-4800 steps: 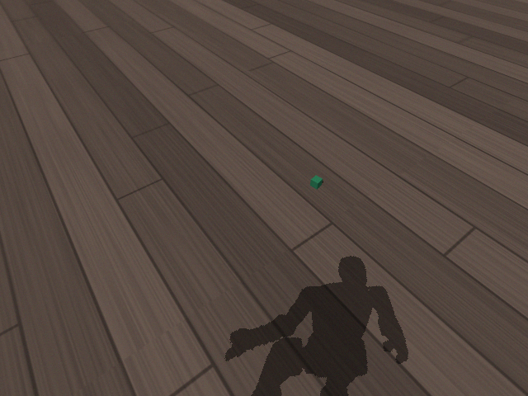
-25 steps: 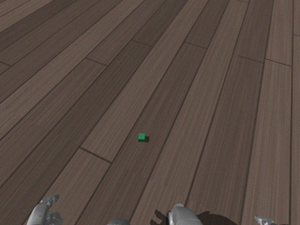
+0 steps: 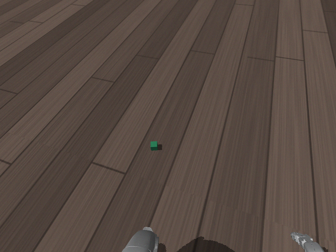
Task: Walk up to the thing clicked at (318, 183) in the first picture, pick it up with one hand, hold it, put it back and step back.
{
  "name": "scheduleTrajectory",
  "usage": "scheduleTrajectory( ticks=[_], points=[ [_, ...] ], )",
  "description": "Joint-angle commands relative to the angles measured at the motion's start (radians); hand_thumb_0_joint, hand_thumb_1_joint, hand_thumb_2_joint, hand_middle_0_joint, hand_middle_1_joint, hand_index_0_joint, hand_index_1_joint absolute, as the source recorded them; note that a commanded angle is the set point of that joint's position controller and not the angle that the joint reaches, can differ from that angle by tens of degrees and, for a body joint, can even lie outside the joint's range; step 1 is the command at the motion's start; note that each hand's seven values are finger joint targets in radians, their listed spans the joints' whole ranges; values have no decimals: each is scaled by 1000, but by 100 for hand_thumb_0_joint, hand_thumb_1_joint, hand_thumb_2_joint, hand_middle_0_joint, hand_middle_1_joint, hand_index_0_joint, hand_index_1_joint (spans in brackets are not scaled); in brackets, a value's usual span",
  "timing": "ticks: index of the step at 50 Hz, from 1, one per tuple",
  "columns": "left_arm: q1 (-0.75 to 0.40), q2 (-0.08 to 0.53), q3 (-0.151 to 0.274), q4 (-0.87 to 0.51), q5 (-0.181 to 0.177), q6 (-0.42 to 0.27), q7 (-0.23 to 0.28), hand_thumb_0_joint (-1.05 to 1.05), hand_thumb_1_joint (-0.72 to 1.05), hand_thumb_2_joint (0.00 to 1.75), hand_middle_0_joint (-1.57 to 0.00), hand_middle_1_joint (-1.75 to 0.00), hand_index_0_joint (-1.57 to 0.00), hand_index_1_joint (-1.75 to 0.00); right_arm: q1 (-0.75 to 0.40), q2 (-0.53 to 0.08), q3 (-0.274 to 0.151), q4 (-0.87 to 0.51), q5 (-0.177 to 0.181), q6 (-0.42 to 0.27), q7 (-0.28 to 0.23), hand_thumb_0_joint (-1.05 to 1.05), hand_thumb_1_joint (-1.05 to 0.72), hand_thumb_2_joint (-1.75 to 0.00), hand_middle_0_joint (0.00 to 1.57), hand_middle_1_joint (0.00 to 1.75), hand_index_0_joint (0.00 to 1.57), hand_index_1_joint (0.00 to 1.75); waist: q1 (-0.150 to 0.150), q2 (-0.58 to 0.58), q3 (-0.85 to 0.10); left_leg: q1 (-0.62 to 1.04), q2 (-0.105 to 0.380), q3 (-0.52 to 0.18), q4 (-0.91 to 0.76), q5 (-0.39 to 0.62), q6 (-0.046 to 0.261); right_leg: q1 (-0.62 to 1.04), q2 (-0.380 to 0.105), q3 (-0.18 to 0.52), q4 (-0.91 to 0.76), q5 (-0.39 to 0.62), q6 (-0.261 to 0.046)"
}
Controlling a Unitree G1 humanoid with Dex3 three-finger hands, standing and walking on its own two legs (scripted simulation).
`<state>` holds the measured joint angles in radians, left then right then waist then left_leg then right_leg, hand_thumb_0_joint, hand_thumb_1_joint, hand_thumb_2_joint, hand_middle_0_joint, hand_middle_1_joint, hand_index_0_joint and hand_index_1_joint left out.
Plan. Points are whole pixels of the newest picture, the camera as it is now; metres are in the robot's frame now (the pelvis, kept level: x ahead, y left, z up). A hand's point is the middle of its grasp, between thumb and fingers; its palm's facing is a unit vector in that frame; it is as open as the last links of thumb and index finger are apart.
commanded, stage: step back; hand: left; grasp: from above
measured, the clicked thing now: (154, 145) +0.85 +0.18 -0.73
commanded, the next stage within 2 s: stand in 1.54 s
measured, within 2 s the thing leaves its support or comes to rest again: neither
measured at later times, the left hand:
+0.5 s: hand out of the picture -0.07 +0.24 -0.14, palm faces +0.10 -0.94 -0.32, open 7.3 cm
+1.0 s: hand out of the picture -0.20 +0.24 -0.14, palm faces +0.08 -0.90 -0.42, open 7.4 cm
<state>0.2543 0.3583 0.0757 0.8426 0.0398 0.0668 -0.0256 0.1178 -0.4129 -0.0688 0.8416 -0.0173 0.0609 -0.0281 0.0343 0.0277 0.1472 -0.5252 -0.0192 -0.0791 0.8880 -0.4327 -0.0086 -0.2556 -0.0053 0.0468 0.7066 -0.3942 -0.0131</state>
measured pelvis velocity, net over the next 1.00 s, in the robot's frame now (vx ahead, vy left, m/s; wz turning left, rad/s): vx -0.22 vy -0.05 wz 0.06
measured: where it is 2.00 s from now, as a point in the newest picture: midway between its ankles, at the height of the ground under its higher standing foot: outside the picture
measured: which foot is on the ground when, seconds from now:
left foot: up 0.00-0.26, down 0.28-0.68, up 0.70-0.90, down 0.92-1.00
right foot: down 0.00-0.30, up 0.32-0.62, down 0.64-0.98, up 1.00-1.00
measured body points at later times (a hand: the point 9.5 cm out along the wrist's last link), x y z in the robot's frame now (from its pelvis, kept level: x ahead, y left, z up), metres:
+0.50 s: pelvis -0.16 -0.02 +0.01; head -0.12 +0.01 +0.46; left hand -0.07 +0.29 -0.12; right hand -0.03 -0.32 -0.08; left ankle -0.12 +0.10 -0.72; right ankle -0.20 -0.19 -0.62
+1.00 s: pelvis -0.22 -0.05 +0.01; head -0.20 -0.05 +0.45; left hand -0.21 +0.28 -0.11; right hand -0.14 -0.35 -0.13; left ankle -0.21 +0.08 -0.72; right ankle -0.25 -0.19 -0.71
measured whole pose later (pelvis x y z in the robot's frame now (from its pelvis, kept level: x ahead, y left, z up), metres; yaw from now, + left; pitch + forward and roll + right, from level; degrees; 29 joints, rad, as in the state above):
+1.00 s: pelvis -0.22 -0.05 +0.01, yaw +3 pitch -3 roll +2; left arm 0.26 0.39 0.06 0.95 0.02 0.00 0.01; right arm 0.23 -0.35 -0.06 0.98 -0.04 -0.01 0.03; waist 0.03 -0.02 0.10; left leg -0.25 -0.05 0.00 0.57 -0.27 0.01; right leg -0.25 -0.07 0.03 0.77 -0.44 0.00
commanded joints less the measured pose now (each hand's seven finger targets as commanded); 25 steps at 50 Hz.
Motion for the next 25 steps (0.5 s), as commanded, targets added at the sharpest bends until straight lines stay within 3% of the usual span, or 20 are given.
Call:
scheduleTrajectory(
  ticks=[1,2,3,5,7,9,10,11,13,14,15,16,17,18,19,20,22,25],
  points=[
    [-221,266,79,-144,10,-35,32,0,90,90,-20,-30,-20,-30,73,-179,-46,-41,14,-34,-13,0,-90,-90,20,30,20,30,-80,-180,-4,53,-112,-83,320,-2,3,-234,-189,164,-387,91,-152],
    [-214,251,81,-145,10,-34,34,0,90,90,-20,-30,-20,-30,97,-153,-36,-37,12,-37,-14,0,-90,-90,20,30,20,30,-77,-201,-39,45,-122,-74,346,11,0,-183,-157,116,-362,162,-126],
    [-188,252,83,-147,13,-38,35,0,90,90,-20,-30,-20,-30,110,-151,-30,-36,9,-43,-19,0,-90,-90,20,30,20,30,-59,-217,-76,19,-126,-66,341,11,-9,-99,-150,107,-328,251,-129],
    [-101,231,79,-152,15,-36,42,0,90,90,-20,-30,-20,-30,101,-157,-25,-47,11,-55,-22,0,-90,-90,20,30,20,30,-8,-220,-113,-14,-106,-28,238,-29,-24,55,-169,117,-280,354,-153],
    [-61,224,81,-151,13,-33,56,0,90,90,-20,-30,-20,-30,75,-137,-17,-63,6,-65,-23,0,-90,-90,20,30,20,30,23,-248,-156,-58,-61,-4,87,-104,-31,241,-219,141,-234,505,-193],
    [-49,231,80,-160,10,-27,64,0,90,90,-20,-30,-20,-30,87,-132,-17,-69,-4,-70,-24,0,-90,-90,20,30,20,30,23,-258,-206,1,-14,12,-70,-124,-18,295,-261,165,-177,637,-202],
    [-59,237,76,-165,4,-23,65,0,90,90,-20,-30,-20,-30,110,-131,-19,-63,-8,-72,-21,0,-90,-90,20,30,20,30,14,-270,-218,63,8,26,-181,-94,-7,274,-260,164,-144,664,-190],
    [-65,231,74,-169,-3,-16,63,0,90,90,-20,-30,-20,-30,133,-130,-22,-47,-10,-74,-19,0,-90,-90,20,30,20,30,7,-248,-233,116,-2,54,-300,-11,-2,275,-233,133,-95,673,-174],
    [-105,234,64,-183,-16,1,52,0,90,90,-20,-30,-20,-30,200,-134,-34,-14,-12,-76,-16,0,-90,-90,20,30,20,30,-28,-173,-251,273,-18,100,-547,286,11,178,-187,85,-3,571,-119],
    [-96,200,52,-192,-19,4,47,0,90,90,-20,-30,-20,-30,192,-179,-48,-15,-21,-75,-15,0,-90,-90,20,30,20,30,-15,-75,-258,384,76,-36,-521,398,45,13,-141,69,37,395,-73],
    [-102,156,44,-201,-27,5,44,0,90,90,-20,-30,-20,-30,172,-267,-65,-26,-31,-72,-16,0,-90,-90,20,30,20,30,-8,154,-239,443,290,-316,-519,573,138,-204,3,-21,196,35,-23],
    [-179,214,66,-205,-26,7,56,0,90,90,-20,-30,-20,-30,131,-359,-73,-56,-21,-66,-12,0,-90,-90,20,30,20,30,-65,202,-199,238,430,-438,-528,588,298,-168,54,57,370,-269,-2],
    [-194,253,74,-191,-19,10,59,0,90,90,-20,-30,-20,-30,62,-352,-78,-68,-24,-73,-21,0,-90,-90,20,30,20,30,-60,201,-135,116,483,-497,-564,526,342,-137,25,142,516,-261,-2],
    [-179,257,80,-169,-17,15,53,0,90,90,-20,-30,-20,-30,39,-302,-66,-74,-25,-75,-25,0,-90,-90,20,30,20,30,-43,125,-109,98,412,-365,-540,532,316,-132,61,165,581,-211,-1],
    [-137,228,77,-154,-29,18,49,0,90,90,-20,-30,-20,-30,-13,-258,-50,-88,-33,-75,-27,0,-90,-90,20,30,20,30,-5,89,-110,163,329,-239,-507,605,268,-196,87,178,623,-162,-5],
    [-88,218,73,-134,-34,18,46,0,90,90,-20,-30,-20,-30,-33,-223,-40,-91,-30,-74,-29,0,-90,-90,20,30,20,30,24,53,-99,191,270,-148,-484,600,220,-225,100,185,636,-114,-5],
    [-64,222,77,-112,-26,14,38,0,90,90,-20,-30,-20,-30,12,-209,-39,-77,-23,-76,-22,0,-90,-90,20,30,20,30,-2,60,-109,246,247,-147,-499,458,203,-231,112,148,623,-66,10],
    [-54,199,59,-101,-16,-24,33,0,90,90,-20,-30,-20,-30,50,-195,-47,-61,-17,-75,-11,0,-90,-90,20,30,20,30,-46,121,-178,435,226,-131,-493,195,214,-250,59,83,324,-68,43]
  ],
)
